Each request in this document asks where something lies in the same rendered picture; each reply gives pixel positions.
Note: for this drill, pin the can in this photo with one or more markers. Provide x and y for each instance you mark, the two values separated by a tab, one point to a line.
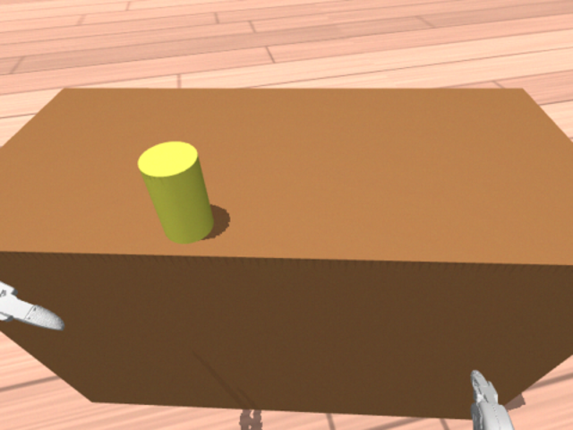
172	174

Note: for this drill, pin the right robot hand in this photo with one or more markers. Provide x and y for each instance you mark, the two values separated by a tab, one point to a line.
486	412

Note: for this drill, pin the left robot hand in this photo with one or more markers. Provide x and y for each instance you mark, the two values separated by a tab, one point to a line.
11	307

